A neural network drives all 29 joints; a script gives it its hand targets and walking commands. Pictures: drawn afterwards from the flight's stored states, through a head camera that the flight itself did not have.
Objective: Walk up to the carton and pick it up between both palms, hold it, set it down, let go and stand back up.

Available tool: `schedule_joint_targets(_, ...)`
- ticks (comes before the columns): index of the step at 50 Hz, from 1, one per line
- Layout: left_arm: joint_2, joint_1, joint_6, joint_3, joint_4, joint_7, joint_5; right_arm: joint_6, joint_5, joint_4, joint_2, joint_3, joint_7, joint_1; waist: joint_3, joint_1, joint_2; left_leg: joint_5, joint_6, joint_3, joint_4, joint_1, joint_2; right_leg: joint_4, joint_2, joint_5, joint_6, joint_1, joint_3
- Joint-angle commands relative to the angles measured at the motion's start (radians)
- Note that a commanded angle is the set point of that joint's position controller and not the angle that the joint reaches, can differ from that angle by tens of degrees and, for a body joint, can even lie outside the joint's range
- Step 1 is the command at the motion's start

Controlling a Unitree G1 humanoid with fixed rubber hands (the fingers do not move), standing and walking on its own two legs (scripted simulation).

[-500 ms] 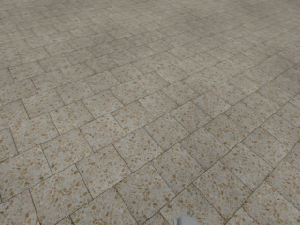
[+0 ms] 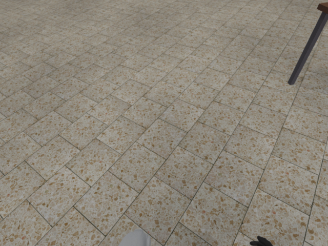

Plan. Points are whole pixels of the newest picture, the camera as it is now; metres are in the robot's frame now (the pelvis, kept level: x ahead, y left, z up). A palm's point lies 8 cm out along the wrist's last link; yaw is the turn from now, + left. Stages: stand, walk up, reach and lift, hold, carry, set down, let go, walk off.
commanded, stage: walk up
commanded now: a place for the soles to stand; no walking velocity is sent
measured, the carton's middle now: out of the picture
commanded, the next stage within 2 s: none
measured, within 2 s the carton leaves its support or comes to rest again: neither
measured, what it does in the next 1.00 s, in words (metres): walks ahead, turning right: left foot, then right foot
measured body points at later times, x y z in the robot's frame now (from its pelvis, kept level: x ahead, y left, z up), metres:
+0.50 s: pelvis +0.23 -0.09 -0.01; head +0.24 -0.10 +0.44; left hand +0.45 +0.14 -0.11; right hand +0.17 -0.38 -0.13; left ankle +0.28 +0.07 -0.74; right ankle +0.24 -0.28 -0.67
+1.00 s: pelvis +0.41 -0.29 -0.02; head +0.41 -0.29 +0.43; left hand +0.61 -0.11 -0.15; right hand +0.32 -0.54 -0.13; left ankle +0.61 -0.27 -0.72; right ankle +0.31 -0.36 -0.74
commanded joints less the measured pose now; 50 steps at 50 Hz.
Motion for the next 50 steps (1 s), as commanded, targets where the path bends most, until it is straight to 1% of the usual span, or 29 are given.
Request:
schedule_joint_targets(1, 0.136, 0.099, -0.022, 0.042, -0.065, 0.011, -0.007, -0.006, 0.018, -0.083, -0.071, -0.017, -0.007, -0.067, 0.022, 0.005, -0.095, 0.128, 0.016, 0.001, -0.104, -0.044, -0.033, -0.124, -0.224, 0.419, 0.058, 0.035, 0.298)
schedule_joint_targets(3, 0.156, 0.158, -0.016, 0.05, -0.067, 0.022, 0.003, -0.011, 0.02, -0.105, -0.054, -0.006, -0.014, -0.107, 0.053, 0.011, -0.152, 0.124, 0.022, -0.011, -0.178, -0.04, -0.057, -0.117, -0.208, 0.393, 0.07, 0.019, 0.335)
schedule_joint_targets(4, 0.147, 0.166, -0.014, 0.051, -0.059, 0.025, 0.008, -0.015, 0.018, -0.116, -0.062, -0.006, -0.016, -0.153, 0.077, 0.022, -0.121, 0.124, 0.019, -0.017, -0.23, -0.01, -0.065, -0.111, -0.206, 0.387, 0.066, -0.013, 0.345)
schedule_joint_targets(6, 0.15, 0.165, -0.013, 0.051, -0.091, 0.022, 0.011, -0.019, 0.0, -0.136, -0.026, 0.006, -0.019, -0.142, 0.08, -0.005, -0.121, 0.136, 0.054, -0.029, -0.386, 0.081, -0.133, -0.06, -0.122, 0.518, 0.098, -0.021, 0.312)
schedule_joint_targets(9, 0.141, 0.141, -0.028, 0.051, -0.121, 0.025, 0.002, -0.029, 0.003, -0.099, -0.066, -0.013, -0.036, -0.018, -0.018, -0.075, -0.089, 0.182, 0.082, -0.033, -0.468, 0.476, -0.158, 0.125, -0.106, 0.651, 0.164, -0.181, 0.311)
schedule_joint_targets(11, 0.156, 0.064, -0.04, 0.057, -0.183, 0.027, -0.008, -0.036, -0.014, -0.053, -0.144, -0.037, -0.062, 0.255, -0.162, -0.229, -0.044, 0.201, 0.162, -0.215, -0.496, 0.897, 0.022, 0.443, -0.075, 0.516, 0.254, -0.444, 0.264)
schedule_joint_targets(12, 0.11, 0.099, -0.036, 0.065, -0.206, 0.025, 0.007, -0.031, -0.027, -0.054, -0.236, -0.07, -0.084, 0.312, -0.275, -0.247, 0.175, 0.119, 0.275, -0.602, -0.607, 1.018, 0.413, 0.851, 0.013, -0.277, 0.314, -0.551, 0.189)
schedule_joint_targets(13, 0.174, 0.159, -0.009, 0.082, -0.189, 0.03, 0.044, -0.021, -0.032, -0.074, -0.231, -0.06, -0.095, 0.241, -0.242, -0.186, 0.011, -0.025, 0.283, -0.662, -0.645, 0.943, 0.493, 0.994, -0.046, -0.357, 0.307, -0.609, 0.12)
schedule_joint_targets(14, 0.168, 0.199, 0.014, 0.089, -0.179, 0.026, 0.022, -0.026, -0.025, -0.072, -0.23, -0.067, -0.109, 0.097, -0.184, -0.144, 0.108, -0.191, 0.361, -0.719, -0.69, 0.874, 0.538, 1.155, -0.098, -0.272, 0.306, -0.632, 0.162)
schedule_joint_targets(15, 0.217, 0.128, 0.019, 0.105, -0.19, 0.02, 0.042, -0.036, -0.011, -0.081, -0.174, -0.052, -0.113, 0.078, -0.164, -0.151, 0.026, -0.172, 0.329, -0.649, -0.705, 0.787, 0.472, 1.179, -0.14, -0.185, 0.274, -0.633, 0.124)
schedule_joint_targets(16, 0.221, 0.012, 0.021, 0.109, -0.219, 0.01, 0.037, -0.055, -0.013, -0.077, -0.155, -0.044, -0.112, 0.079, -0.095, -0.17, 0.019, -0.077, 0.316, -0.55, -0.697, 0.7, 0.438, 1.202, -0.181, -0.152, 0.28, -0.663, 0.133)
schedule_joint_targets(17, 0.188, -0.036, 0.031, 0.106, -0.218, 0.0, 0.044, -0.061, -0.014, -0.066, -0.114, -0.025, -0.104, 0.061, -0.038, -0.146, -0.069, -0.033, 0.28, -0.399, -0.723, 0.521, 0.368, 1.122, -0.218, -0.113, 0.26, -0.598, 0.128)
schedule_joint_targets(19, 0.113, 0.027, 0.041, 0.084, -0.216, -0.039, 0.033, -0.074, -0.026, -0.077, -0.119, -0.021, -0.088, -0.034, 0.031, -0.07, -0.026, -0.025, 0.228, -0.141, -0.748, 0.367, 0.296, 0.999, -0.245, -0.049, 0.215, -0.517, 0.1)
schedule_joint_targets(20, 0.066, 0.038, 0.049, 0.065, -0.211, -0.06, 0.024, -0.08, -0.032, -0.082, -0.125, -0.028, -0.075, -0.06, 0.041, -0.06, 0.053, -0.06, 0.208, -0.051, -0.757, 0.36, 0.264, 0.936, -0.251, -0.026, 0.206, -0.507, 0.053)
schedule_joint_targets(23, 0.023, -0.054, 0.04, 0.038, -0.233, -0.087, 0.007, -0.088, -0.039, -0.06, -0.157, -0.044, -0.055, -0.033, 0.092, -0.074, 0.176, -0.106, 0.205, 0.085, -0.807, 0.295, 0.24, 0.574, -0.287, 0.033, 0.187, -0.45, -0.03)
schedule_joint_targets(25, 0.032, -0.114, 0.019, 0.034, -0.236, -0.102, 0.006, -0.09, -0.026, -0.058, -0.175, -0.044, -0.049, -0.02, 0.079, -0.092, 0.204, -0.036, 0.18, 0.183, -0.769, 0.327, 0.22, 0.343, -0.287, 0.117, 0.169, -0.369, -0.059)
schedule_joint_targets(28, 0.081, -0.102, -0.008, 0.043, -0.203, -0.095, 0.033, -0.075, -0.007, -0.043, -0.217, -0.056, -0.046, 0.052, -0.008, -0.076, 0.131, 0.018, 0.169, 0.192, -0.646, 0.331, 0.247, 0.342, -0.203, 0.135, 0.138, -0.173, -0.185)
schedule_joint_targets(29, 0.088, -0.045, -0.014, 0.05, -0.189, -0.085, 0.036, -0.068, -0.013, -0.053, -0.224, -0.057, -0.042, 0.033, -0.024, -0.038, 0.108, -0.003, 0.17, 0.203, -0.573, 0.329, 0.263, 0.312, -0.202, 0.102, 0.125, -0.132, -0.191)
schedule_joint_targets(31, 0.177, 0.097, -0.033, 0.085, -0.144, -0.05, 0.049, -0.046, -0.022, -0.045, -0.197, -0.048, -0.029, 0.056, -0.131, 0.04, -0.063, 0.124, 0.136, 0.246, -0.186, 0.264, 0.19, 0.279, -0.104, -0.004, 0.089, 0.099, -0.21)
schedule_joint_targets(32, 0.276, 0.206, -0.04, 0.105, -0.136, -0.029, 0.051, -0.033, -0.017, -0.071, -0.149, -0.027, -0.014, 0.096, -0.203, 0.079, -0.234, -0.047, 0.089, 0.234, 0.139, 0.112, 0.092, 0.178, -0.166, -0.194, 0.026, 0.246, 0.012)
schedule_joint_targets(33, 0.384, 0.166, -0.031, 0.125, -0.165, -0.011, 0.038, -0.02, -0.007, -0.135, -0.095, -0.008, 0.006, 0.151, -0.224, 0.034, -0.434, -0.385, 0.04, 0.147, 0.332, -0.064, 0.007, -0.037, -0.372, -0.366, -0.061, 0.269, 0.481)
schedule_joint_targets(34, 0.401, 0.122, -0.013, 0.126, -0.18, 0.016, 0.022, -0.014, 0.015, -0.165, -0.145, -0.025, 0.016, 0.104, -0.174, 0.041, -0.323, -0.376, 0.003, -0.009, 0.402, -0.167, 0.026, -0.193, -0.464, -0.558, -0.157, 0.194, 0.745)
schedule_joint_targets(35, 0.386, 0.046, -0.001, 0.121, -0.183, 0.038, 0.004, -0.01, 0.027, -0.169, -0.174, -0.034, 0.02, 0.055, -0.096, 0.022, -0.246, -0.342, -0.003, -0.06, 0.399, -0.185, 0.082, -0.214, -0.481, -0.668, -0.175, 0.098, 0.728)
schedule_joint_targets(36, 0.348, 0.017, -0.002, 0.104, -0.184, 0.051, 0.0, -0.014, 0.018, -0.168, -0.177, -0.029, 0.027, 0.051, -0.032, 0.008, -0.207, -0.266, -0.002, -0.063, 0.368, -0.179, 0.103, -0.199, -0.437, -0.595, -0.14, 0.013, 0.608)
schedule_joint_targets(40, 0.233, -0.107, -0.044, 0.059, -0.178, 0.047, 0.033, -0.025, 0.001, -0.113, -0.144, -0.025, 0.03, 0.212, -0.037, -0.091, -0.239, -0.129, -0.035, -0.069, 0.145, 0.059, 0.115, -0.11, -0.282, -0.14, -0.087, -0.229, 0.257)
schedule_joint_targets(44, 0.195, -0.08, -0.057, 0.058, -0.172, 0.039, 0.036, -0.028, -0.003, -0.153, -0.122, -0.013, 0.028, 0.168, -0.007, -0.077, -0.2, -0.111, -0.036, -0.045, -0.098, 0.066, 0.1, -0.095, -0.277, -0.091, -0.118, -0.236, 0.208)
schedule_joint_targets(47, 0.206, -0.034, -0.054, 0.072, -0.156, 0.03, 0.032, -0.032, -0.002, -0.19, -0.111, -0.018, 0.03, 0.129, 0.012, -0.073, -0.134, -0.013, -0.003, -0.043, -0.249, 0.143, 0.068, -0.078, -0.29, -0.183, -0.102, -0.274, 0.268)
schedule_joint_targets(48, 0.205, -0.063, -0.053, 0.074, -0.169, 0.028, 0.03, -0.037, -0.001, -0.187, -0.094, -0.017, 0.026, 0.152, -0.003, -0.098, -0.131, 0.033, 0.013, -0.038, -0.301, 0.24, 0.051, -0.036, -0.289, -0.202, -0.085, -0.329, 0.261)
schedule_joint_targets(50, 0.169, -0.065, -0.047, 0.071, -0.178, 0.018, 0.026, -0.046, -0.006, -0.151, -0.117, -0.037, 0.011, 0.275, -0.055, -0.153, -0.021, 0.153, 0.019, 0.019, -0.354, 0.54, 0.007, 0.083, -0.232, -0.298, -0.019, -0.481, 0.207)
